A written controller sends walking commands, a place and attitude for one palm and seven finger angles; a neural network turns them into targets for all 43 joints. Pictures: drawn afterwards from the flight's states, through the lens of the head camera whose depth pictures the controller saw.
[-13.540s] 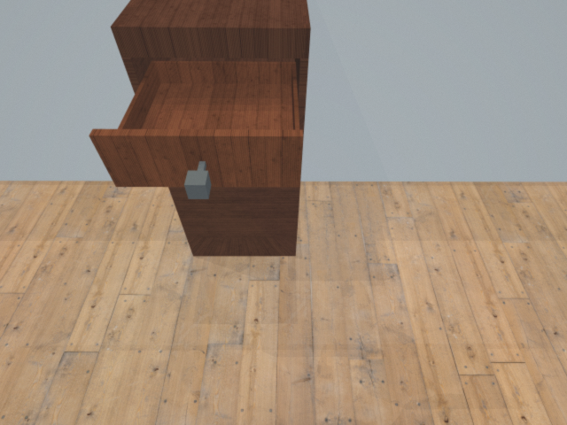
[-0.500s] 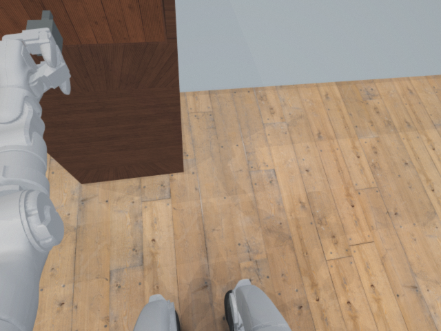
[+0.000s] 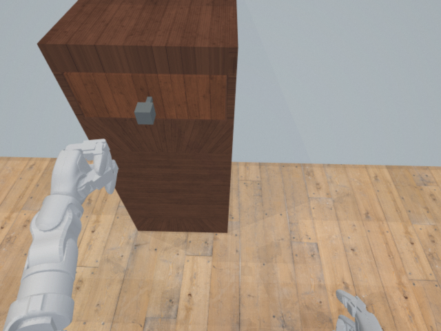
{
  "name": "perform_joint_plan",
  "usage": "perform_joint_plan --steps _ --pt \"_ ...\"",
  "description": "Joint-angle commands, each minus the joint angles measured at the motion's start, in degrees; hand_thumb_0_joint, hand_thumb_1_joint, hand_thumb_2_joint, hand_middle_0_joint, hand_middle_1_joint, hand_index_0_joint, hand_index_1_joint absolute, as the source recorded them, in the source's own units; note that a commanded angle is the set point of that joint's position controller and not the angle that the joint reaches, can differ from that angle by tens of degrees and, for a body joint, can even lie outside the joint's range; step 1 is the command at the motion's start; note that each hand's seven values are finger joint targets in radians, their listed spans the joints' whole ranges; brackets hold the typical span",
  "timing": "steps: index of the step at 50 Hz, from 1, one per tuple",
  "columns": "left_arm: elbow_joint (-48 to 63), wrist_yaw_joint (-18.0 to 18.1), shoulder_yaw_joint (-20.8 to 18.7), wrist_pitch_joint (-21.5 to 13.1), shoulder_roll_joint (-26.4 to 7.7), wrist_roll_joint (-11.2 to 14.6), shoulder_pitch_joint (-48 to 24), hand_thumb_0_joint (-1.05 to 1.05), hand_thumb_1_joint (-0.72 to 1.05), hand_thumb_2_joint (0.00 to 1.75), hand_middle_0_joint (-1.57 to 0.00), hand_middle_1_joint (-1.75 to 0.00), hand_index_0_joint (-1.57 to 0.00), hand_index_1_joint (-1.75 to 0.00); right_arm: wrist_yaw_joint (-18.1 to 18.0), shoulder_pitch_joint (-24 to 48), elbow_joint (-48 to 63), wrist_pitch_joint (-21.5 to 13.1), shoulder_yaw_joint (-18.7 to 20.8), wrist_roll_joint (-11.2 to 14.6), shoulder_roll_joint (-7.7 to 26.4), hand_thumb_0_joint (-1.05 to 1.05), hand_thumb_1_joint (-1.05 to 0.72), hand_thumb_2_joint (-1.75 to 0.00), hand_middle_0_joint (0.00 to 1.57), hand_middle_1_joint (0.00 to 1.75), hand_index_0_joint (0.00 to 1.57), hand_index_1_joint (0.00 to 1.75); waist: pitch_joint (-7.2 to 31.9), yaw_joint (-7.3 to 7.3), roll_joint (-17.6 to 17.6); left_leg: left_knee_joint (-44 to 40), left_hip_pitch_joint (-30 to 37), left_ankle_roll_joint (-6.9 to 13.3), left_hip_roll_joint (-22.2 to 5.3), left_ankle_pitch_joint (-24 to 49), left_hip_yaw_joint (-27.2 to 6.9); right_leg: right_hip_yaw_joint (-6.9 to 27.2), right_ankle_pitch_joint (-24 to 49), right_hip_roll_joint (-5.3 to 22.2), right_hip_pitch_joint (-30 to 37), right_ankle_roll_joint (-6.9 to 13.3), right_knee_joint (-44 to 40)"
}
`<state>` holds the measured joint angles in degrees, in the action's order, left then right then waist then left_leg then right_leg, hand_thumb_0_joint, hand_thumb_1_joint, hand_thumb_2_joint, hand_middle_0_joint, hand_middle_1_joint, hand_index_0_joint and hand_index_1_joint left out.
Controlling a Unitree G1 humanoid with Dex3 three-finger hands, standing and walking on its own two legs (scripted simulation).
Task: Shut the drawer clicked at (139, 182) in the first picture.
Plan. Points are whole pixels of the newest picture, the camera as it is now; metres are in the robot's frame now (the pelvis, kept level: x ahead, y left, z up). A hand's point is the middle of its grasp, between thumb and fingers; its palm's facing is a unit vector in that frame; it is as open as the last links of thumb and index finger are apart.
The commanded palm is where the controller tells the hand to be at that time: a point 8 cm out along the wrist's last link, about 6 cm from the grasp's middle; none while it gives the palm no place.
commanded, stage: draw the hand back to the body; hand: left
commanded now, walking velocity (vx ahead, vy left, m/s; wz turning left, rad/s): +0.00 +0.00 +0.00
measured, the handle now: (147, 108) +0.61 +0.20 +0.05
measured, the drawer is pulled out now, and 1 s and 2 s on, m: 0.00 0.00 0.00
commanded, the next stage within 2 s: step back with the hand held close in 0.86 s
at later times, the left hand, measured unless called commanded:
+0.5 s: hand (48, 229) +0.22 +0.22 +0.17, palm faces +0.35 -0.88 -0.33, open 3.3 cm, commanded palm +0.17 +0.27 +0.18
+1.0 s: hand (12, 280) +0.16 +0.23 +0.18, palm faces +0.42 -0.82 -0.39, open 3.3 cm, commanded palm +0.11 +0.26 +0.20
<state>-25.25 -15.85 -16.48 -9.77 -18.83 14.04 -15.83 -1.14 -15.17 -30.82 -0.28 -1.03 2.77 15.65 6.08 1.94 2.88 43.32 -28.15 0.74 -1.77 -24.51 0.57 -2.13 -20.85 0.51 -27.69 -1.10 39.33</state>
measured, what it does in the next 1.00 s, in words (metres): stands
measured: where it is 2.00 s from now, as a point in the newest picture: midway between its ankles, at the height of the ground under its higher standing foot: outside the picture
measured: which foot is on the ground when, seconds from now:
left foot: down 0.00-1.00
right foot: down 0.00-1.00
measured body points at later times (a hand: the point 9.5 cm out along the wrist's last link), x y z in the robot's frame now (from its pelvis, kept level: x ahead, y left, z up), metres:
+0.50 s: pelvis -0.01 -0.01 +0.03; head -0.03 -0.03 +0.48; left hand +0.20 +0.27 +0.19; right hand +0.18 -0.22 -0.06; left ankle -0.03 +0.11 -0.71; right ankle -0.02 -0.14 -0.71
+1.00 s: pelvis -0.02 -0.02 +0.03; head -0.04 -0.04 +0.48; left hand +0.13 +0.27 +0.21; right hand +0.17 -0.23 -0.06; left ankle -0.03 +0.11 -0.71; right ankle -0.02 -0.14 -0.71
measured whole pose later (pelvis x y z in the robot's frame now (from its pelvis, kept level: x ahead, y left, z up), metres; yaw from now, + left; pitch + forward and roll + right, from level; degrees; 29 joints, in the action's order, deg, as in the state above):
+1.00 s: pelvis -0.02 -0.02 +0.03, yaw +0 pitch -6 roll -1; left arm 24.8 6.1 -15.5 -5.2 -17.5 2.1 28.1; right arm -5.2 -11.4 -36.7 -7.8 -1.5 -0.8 12.9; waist -2.4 -4.2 4.4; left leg 23.7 -3.2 -0.3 -1.6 -14.7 1.1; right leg -2.0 -12.3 0.3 -3.8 -0.1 21.9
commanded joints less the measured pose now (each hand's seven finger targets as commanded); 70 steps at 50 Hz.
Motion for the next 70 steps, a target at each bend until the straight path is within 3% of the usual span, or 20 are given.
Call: perform_joint_plan --steps 1,2,3,5,8,11,17,28,34,39,44,47,49,50,51,53,56,63,67,70 --pt "22.0 11.2 -0.7 -1.2 -13.0 -6.4 -13.2 0.00 0.90 0.90 -1.40 -1.60 -1.40 -1.60 -1.7 3.9 6.9 -2.4 2.6 -0.5 5.7 0.00 -0.90 -0.90 0.20 0.30 0.20 0.30 11.3 -0.84 0.8 -9.7 13.0 0.3 1.0 24.1 -0.1 0.2 20.3 -1.0 9.8 2.5 -6.6" --pt "22.2 13.1 1.1 -0.1 -9.7 -6.4 -8.9 0.00 0.90 0.90 -1.40 -1.60 -1.40 -1.60 -2.1 4.9 7.4 -2.7 2.3 -0.3 5.5 0.00 -0.90 -0.90 0.20 0.30 0.20 0.30 8.5 -1.12 -1.5 -11.1 11.8 0.2 0.9 21.1 -0.5 -0.1 18.1 -0.9 9.8 2.5 -7.1" --pt "23.6 14.4 2.2 0.6 -9.3 -7.0 -7.3 0.00 0.90 0.90 -1.40 -1.60 -1.40 -1.60 -2.3 6.0 7.2 -2.6 2.1 -0.2 5.7 0.00 -0.90 -0.90 0.20 0.30 0.20 0.30 7.5 -1.39 -1.8 -12.3 12.0 0.4 0.9 19.3 -0.4 0.0 16.9 -0.9 11.0 2.6 -8.3" --pt "28.2 17.1 1.0 1.5 -10.3 -8.1 -4.4 0.00 0.90 0.90 -1.40 -1.60 -1.40 -1.60 -2.8 6.9 6.8 -2.6 1.7 -0.4 5.1 0.00 -0.90 -0.90 0.20 0.30 0.20 0.30 9.3 -2.16 0.1 -13.7 15.1 0.4 0.8 21.0 -0.1 0.2 18.5 -0.7 14.6 2.7 -9.3" --pt "31.4 19.1 0.9 2.7 -10.3 -8.9 -0.5 0.00 0.90 0.90 -1.40 -1.60 -1.40 -1.60 -3.4 8.5 6.0 -2.8 1.3 -0.7 4.9 0.00 -0.90 -0.90 0.20 0.30 0.20 0.30 6.4 -2.44 -1.8 -16.1 16.5 0.6 0.8 20.5 0.2 0.3 18.4 -0.7 17.0 2.6 -11.9" --pt "37.7 20.6 1.1 2.7 -9.6 -9.7 2.0 0.00 0.90 0.90 -1.40 -1.60 -1.40 -1.60 -3.8 9.7 5.8 -3.8 0.7 -1.3 4.1 0.00 -0.90 -0.90 0.20 0.30 0.20 0.30 5.9 -2.93 0.5 -18.5 19.6 0.4 0.8 21.4 0.1 0.2 18.5 -0.6 19.4 2.6 -13.6" --pt "45.2 21.4 0.9 2.9 -8.5 -10.2 11.1 0.00 0.90 0.90 -1.40 -1.60 -1.40 -1.60 -3.8 11.3 4.9 -5.3 0.3 -2.0 3.6 0.00 -0.90 -0.90 0.20 0.30 0.20 0.30 1.9 -3.87 1.0 -21.8 22.4 0.4 0.8 22.2 0.1 0.0 18.1 -0.7 22.1 2.5 -17.0" --pt "58.8 21.7 -5.5 1.9 -10.2 -10.4 34.5 0.00 0.90 0.90 -1.40 -1.60 -1.40 -1.60 -3.0 12.7 4.6 -7.2 1.3 -3.2 3.0 0.00 -0.90 -0.90 0.20 0.30 0.20 0.30 -2.6 -5.88 -1.3 -22.8 22.7 0.5 0.7 22.9 0.9 0.6 18.5 -0.8 24.1 2.1 -20.2" --pt "65.9 22.1 -7.4 0.9 -10.4 -10.6 42.9 0.00 0.90 0.90 -1.40 -1.60 -1.40 -1.60 -3.4 11.9 5.1 -8.9 1.5 -3.1 2.4 0.00 -0.90 -0.90 0.20 0.30 0.20 0.30 -3.4 -6.15 0.6 -22.1 23.4 0.5 0.6 22.4 1.2 1.0 18.1 -0.6 23.3 2.0 -20.6" --pt "61.0 22.4 -4.9 1.3 -8.1 -11.1 38.6 0.00 0.90 0.90 -1.40 -1.60 -1.40 -1.60 -4.2 11.1 3.5 -9.5 1.8 -3.3 3.1 0.00 -0.90 -0.90 0.20 0.30 0.20 0.30 -9.6 -4.69 -3.1 -22.9 22.6 1.0 0.7 15.5 1.0 1.3 9.4 -0.6 18.5 1.6 -23.4" --pt "61.4 22.9 -5.6 0.5 -8.6 -11.3 37.8 0.00 0.90 0.90 -1.40 -1.60 -1.40 -1.60 -4.7 11.6 3.4 -10.0 1.7 -3.5 2.6 0.00 -0.90 -0.90 0.20 0.30 0.20 0.30 -6.8 -5.56 -1.1 -23.0 23.9 1.1 1.0 15.3 0.7 1.5 8.5 -0.2 20.3 1.9 -23.2" --pt "64.0 23.1 -6.0 0.2 -9.1 -11.5 38.5 0.00 0.90 0.90 -1.40 -1.60 -1.40 -1.60 -4.6 11.7 3.5 -10.8 1.6 -3.7 2.5 0.00 -0.90 -0.90 0.20 0.30 0.20 0.30 -3.1 -6.17 1.1 -22.7 24.7 0.9 1.1 18.9 0.8 1.4 13.3 -0.2 23.1 2.0 -21.7" --pt "64.3 23.1 -6.2 0.2 -9.3 -11.6 39.3 0.00 0.90 0.90 -1.40 -1.60 -1.40 -1.60 -4.5 11.7 3.4 -11.2 1.4 -3.8 2.4 0.00 -0.90 -0.90 0.20 0.30 0.20 0.30 -3.8 -6.30 2.2 -23.1 24.2 0.6 1.1 19.5 0.6 1.2 14.3 -0.3 23.6 2.1 -21.6" --pt "67.2 23.3 -13.1 -2.2 -15.3 -11.3 34.9 0.00 0.90 0.90 -1.40 -1.60 -1.40 -1.60 -4.1 11.2 5.6 -9.3 1.6 -3.4 4.0 0.00 -0.90 -0.90 0.20 0.30 0.20 0.30 -9.4 -3.24 -0.9 -21.4 19.2 1.7 0.7 15.2 0.1 7.6 15.3 2.0 16.1 2.1 -25.4" --pt "61.5 22.8 -10.7 -2.1 -11.4 -11.5 41.5 0.00 0.90 0.90 -1.40 -1.60 -1.40 -1.60 -3.9 11.0 4.4 -7.9 1.9 -3.7 3.1 0.00 -0.90 -0.90 0.20 0.30 0.20 0.30 -9.3 -3.15 -4.0 -20.4 19.0 1.7 1.0 14.6 -0.6 7.4 13.4 3.2 15.0 2.2 -26.4" --pt "61.6 22.5 -9.2 -2.3 -10.2 -11.8 43.3 0.00 0.90 0.90 -1.40 -1.60 -1.40 -1.60 -3.5 11.4 5.2 -6.4 2.3 -3.8 3.4 0.00 -0.90 -0.90 0.20 0.30 0.20 0.30 -9.5 -2.95 -4.1 -20.2 18.9 1.4 1.0 16.5 -0.3 6.7 14.2 3.4 14.0 2.2 -26.8" --pt "60.6 22.5 -8.4 -3.1 -9.0 -11.7 47.1 0.00 0.90 0.90 -1.40 -1.60 -1.40 -1.60 -3.4 10.7 5.7 -4.9 2.9 -3.6 3.6 0.00 -0.90 -0.90 0.20 0.30 0.20 0.30 -4.5 -2.64 -3.0 -21.2 18.8 1.3 0.0 20.3 -0.4 4.5 18.7 3.0 16.5 1.5 -23.7" --pt "67.4 23.3 -12.4 -4.4 -13.2 -11.4 52.5 0.00 0.90 0.90 -1.40 -1.60 -1.40 -1.60 -3.8 11.0 8.7 -3.1 4.1 -3.0 3.9 0.00 -0.90 -0.90 0.20 0.30 0.20 0.30 7.7 -3.40 0.2 -20.3 19.7 1.1 -1.6 38.1 -1.3 1.5 34.0 1.8 23.5 0.3 -14.0" --pt "69.7 23.6 -12.4 -4.6 -13.0 -11.6 53.5 0.00 0.90 0.90 -1.40 -1.60 -1.40 -1.60 -4.0 10.4 9.7 -3.0 4.5 -2.8 3.9 0.00 -0.90 -0.90 0.20 0.30 0.20 0.30 6.6 -3.27 1.8 -20.8 16.3 1.3 -2.9 37.9 -1.9 1.4 33.3 0.9 23.3 -0.2 -10.2" --pt "68.7 23.5 -11.8 -4.6 -11.9 -11.9 53.1 0.00 0.90 0.90 -1.40 -1.60 -1.40 -1.60 -4.0 10.1 9.7 -3.3 4.4 -2.8 4.3 0.00 -0.90 -0.90 0.20 0.30 0.20 0.30 2.9 -3.12 3.7 -23.6 10.3 2.1 -4.6 31.1 -3.4 1.3 25.5 0.0 23.0 -0.5 -7.0"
